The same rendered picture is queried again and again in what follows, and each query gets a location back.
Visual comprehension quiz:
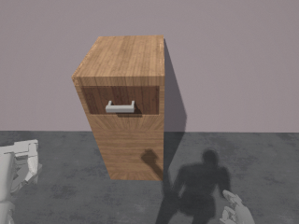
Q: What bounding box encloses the right robot hand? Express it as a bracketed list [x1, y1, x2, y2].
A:
[220, 189, 255, 224]

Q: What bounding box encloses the left robot hand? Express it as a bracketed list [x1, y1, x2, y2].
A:
[0, 139, 42, 202]

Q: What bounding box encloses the drawer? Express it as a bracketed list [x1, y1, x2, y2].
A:
[81, 85, 160, 115]

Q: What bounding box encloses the cabinet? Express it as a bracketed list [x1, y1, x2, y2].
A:
[71, 35, 165, 181]

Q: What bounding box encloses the robot left forearm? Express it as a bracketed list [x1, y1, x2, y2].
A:
[0, 201, 15, 224]

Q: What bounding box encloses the handle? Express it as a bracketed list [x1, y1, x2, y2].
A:
[106, 101, 135, 113]

